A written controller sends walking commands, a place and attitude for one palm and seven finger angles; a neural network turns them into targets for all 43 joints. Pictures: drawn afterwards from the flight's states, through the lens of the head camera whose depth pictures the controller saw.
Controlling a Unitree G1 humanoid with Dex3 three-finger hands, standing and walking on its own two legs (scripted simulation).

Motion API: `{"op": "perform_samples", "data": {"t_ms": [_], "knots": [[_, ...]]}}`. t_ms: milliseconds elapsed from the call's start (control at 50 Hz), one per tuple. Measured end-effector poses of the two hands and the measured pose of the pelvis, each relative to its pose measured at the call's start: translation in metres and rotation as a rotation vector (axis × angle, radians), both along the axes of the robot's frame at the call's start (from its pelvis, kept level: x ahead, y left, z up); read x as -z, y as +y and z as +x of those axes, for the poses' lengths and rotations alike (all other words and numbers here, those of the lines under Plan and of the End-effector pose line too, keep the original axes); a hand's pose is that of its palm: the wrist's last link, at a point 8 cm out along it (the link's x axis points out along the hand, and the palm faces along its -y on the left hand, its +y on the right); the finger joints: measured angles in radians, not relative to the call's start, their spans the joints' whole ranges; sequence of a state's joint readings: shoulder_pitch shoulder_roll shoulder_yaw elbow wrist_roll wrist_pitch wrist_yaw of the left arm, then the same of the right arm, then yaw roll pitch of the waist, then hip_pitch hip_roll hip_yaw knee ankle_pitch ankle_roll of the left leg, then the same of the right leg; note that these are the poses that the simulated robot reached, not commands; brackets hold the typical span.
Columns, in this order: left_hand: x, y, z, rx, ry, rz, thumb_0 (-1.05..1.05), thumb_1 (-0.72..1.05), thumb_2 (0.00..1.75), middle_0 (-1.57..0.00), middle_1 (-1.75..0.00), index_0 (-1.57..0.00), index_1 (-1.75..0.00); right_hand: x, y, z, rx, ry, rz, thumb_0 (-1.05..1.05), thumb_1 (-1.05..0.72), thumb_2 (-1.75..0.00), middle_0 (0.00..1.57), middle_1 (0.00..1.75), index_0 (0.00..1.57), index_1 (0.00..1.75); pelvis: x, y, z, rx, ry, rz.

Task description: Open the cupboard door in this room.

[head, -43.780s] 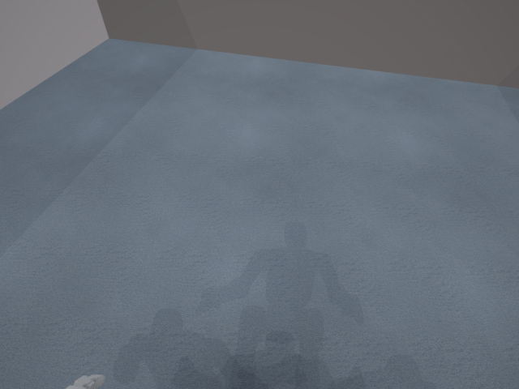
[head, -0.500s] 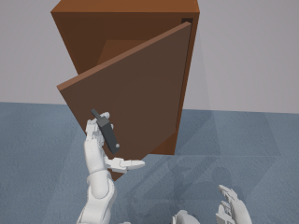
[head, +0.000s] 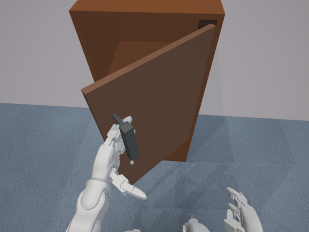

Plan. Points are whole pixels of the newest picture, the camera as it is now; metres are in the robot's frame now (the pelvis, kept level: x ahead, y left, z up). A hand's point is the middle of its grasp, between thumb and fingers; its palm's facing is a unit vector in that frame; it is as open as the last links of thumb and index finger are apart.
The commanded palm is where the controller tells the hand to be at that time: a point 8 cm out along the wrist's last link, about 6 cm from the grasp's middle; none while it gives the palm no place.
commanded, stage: slide the hand sideways off the handle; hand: left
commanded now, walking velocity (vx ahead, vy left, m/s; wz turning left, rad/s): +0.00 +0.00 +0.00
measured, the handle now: (125, 137) +0.34 +0.10 +0.05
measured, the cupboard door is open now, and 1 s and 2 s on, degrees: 46 46 46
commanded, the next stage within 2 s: draw the hand back to the body in 0.88 s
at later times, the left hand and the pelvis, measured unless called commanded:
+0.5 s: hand (118, 177) +0.24 +0.10 +0.05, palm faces -0.08 -1.00 -0.03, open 16.3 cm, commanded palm +0.21 +0.17 +0.05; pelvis +0.02 +0.00 -0.02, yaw -1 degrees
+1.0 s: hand (96, 195) +0.20 +0.15 +0.04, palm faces -0.06 -1.00 -0.05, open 16.3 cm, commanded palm +0.17 +0.20 +0.06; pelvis +0.02 -0.01 -0.03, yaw +0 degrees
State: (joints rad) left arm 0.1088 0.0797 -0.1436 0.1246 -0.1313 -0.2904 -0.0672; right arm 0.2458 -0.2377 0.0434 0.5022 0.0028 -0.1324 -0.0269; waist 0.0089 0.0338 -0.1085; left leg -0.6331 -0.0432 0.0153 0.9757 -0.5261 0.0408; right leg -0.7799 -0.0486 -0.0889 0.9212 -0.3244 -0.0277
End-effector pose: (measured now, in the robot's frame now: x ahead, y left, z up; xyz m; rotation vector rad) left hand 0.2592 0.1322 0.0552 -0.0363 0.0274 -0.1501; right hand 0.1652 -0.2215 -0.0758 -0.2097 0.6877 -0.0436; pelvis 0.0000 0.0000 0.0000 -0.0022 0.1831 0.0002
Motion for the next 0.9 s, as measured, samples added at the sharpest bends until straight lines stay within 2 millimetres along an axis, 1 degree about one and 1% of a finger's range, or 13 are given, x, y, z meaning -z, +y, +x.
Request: {"op": "perform_samples", "data": {"t_ms": [60, 140, 280, 320, 400, 500, 620, 780, 900], "knots": [[0.000, -0.002, -0.005, -0.024, -0.006, 0.007, -0.01, -0.50, 0.30, -0.15, -0.31, -0.16, -0.33, -0.004, 0.004, 0.004, -0.009, -0.021, 0.000, 0.01, -0.91, -0.89, 0.20, 0.30, 0.21, 0.30, 0.002, 0.004, 0.003, 0.009, 0.010, 0.002], [0.003, -0.001, -0.014, -0.039, -0.007, 0.036, -0.01, -0.50, 0.30, -0.14, -0.30, -0.16, -0.32, -0.005, 0.008, 0.010, -0.020, -0.029, 0.001, 0.01, -0.91, -0.89, 0.20, 0.30, 0.21, 0.30, 0.006, 0.006, 0.007, 0.016, 0.020, -0.001], [0.007, 0.015, -0.029, -0.070, 0.024, 0.068, -0.02, -0.50, 0.30, -0.14, -0.30, -0.16, -0.31, -0.001, 0.015, 0.020, -0.025, -0.022, 0.005, 0.01, -0.91, -0.89, 0.20, 0.30, 0.21, 0.30, 0.010, 0.008, 0.014, 0.015, 0.033, -0.010], [0.006, 0.019, -0.032, -0.081, 0.027, 0.070, -0.02, -0.50, 0.30, -0.15, -0.30, -0.16, -0.30, 0.000, 0.016, 0.023, -0.028, -0.023, 0.005, 0.01, -0.91, -0.89, 0.20, 0.30, 0.21, 0.30, 0.011, 0.008, 0.016, 0.011, 0.037, -0.013], [0.005, 0.023, -0.034, -0.075, 0.022, 0.072, -0.02, -0.50, 0.30, -0.15, -0.30, -0.16, -0.31, 0.003, 0.017, 0.029, -0.033, -0.025, 0.004, 0.01, -0.91, -0.89, 0.20, 0.30, 0.21, 0.30, 0.014, 0.006, 0.020, 0.006, 0.050, -0.016], [0.005, 0.027, -0.036, -0.067, 0.035, 0.073, -0.02, -0.50, 0.30, -0.15, -0.30, -0.17, -0.31, 0.004, 0.012, 0.033, -0.025, -0.025, 0.001, 0.01, -0.91, -0.89, 0.20, 0.30, 0.21, 0.30, 0.015, 0.003, 0.025, 0.006, 0.062, -0.017], [0.006, 0.038, -0.047, -0.079, 0.069, 0.091, -0.02, -0.50, 0.30, -0.16, -0.30, -0.18, -0.31, 0.003, 0.002, 0.038, -0.009, -0.029, -0.007, 0.01, -0.91, -0.89, 0.20, 0.30, 0.21, 0.30, 0.016, -0.003, 0.029, 0.006, 0.069, -0.016], [0.008, 0.054, -0.060, -0.104, 0.070, 0.099, -0.02, -0.50, 0.30, -0.16, -0.30, -0.18, -0.32, 0.003, -0.013, 0.042, 0.003, -0.048, -0.032, 0.01, -0.91, -0.89, 0.20, 0.30, 0.21, 0.30, 0.021, -0.011, 0.027, 0.002, 0.078, -0.019], [0.006, 0.068, -0.074, -0.116, 0.074, 0.118, -0.02, -0.50, 0.30, -0.15, -0.30, -0.16, -0.31, 0.004, -0.019, 0.042, 0.016, -0.063, -0.035, 0.01, -0.91, -0.89, 0.20, 0.30, 0.21, 0.30, 0.024, -0.014, 0.024, -0.003, 0.073, -0.023]]}}
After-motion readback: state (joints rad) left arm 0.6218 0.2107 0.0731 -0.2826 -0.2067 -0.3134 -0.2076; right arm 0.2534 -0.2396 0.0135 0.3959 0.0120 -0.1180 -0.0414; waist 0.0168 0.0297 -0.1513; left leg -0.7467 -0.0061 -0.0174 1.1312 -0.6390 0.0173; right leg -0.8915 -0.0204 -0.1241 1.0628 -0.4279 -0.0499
